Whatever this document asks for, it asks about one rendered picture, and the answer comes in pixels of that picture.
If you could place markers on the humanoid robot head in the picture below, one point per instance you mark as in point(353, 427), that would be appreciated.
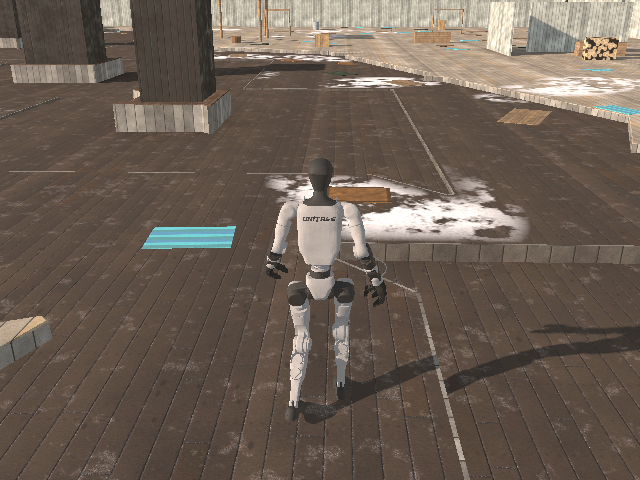
point(320, 173)

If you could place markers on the left robot forearm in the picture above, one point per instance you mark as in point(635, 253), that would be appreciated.
point(272, 258)

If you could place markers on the robot right shin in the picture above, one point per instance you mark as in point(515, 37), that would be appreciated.
point(341, 349)

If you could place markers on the robot right upper arm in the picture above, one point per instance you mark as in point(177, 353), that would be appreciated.
point(351, 212)

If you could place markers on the robot left upper arm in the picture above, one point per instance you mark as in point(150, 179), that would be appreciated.
point(287, 212)

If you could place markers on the robot left hand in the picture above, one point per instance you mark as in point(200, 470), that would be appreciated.
point(270, 272)

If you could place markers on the right robot forearm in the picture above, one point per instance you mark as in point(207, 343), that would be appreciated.
point(371, 268)

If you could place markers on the robot right hand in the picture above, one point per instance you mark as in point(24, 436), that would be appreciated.
point(380, 291)

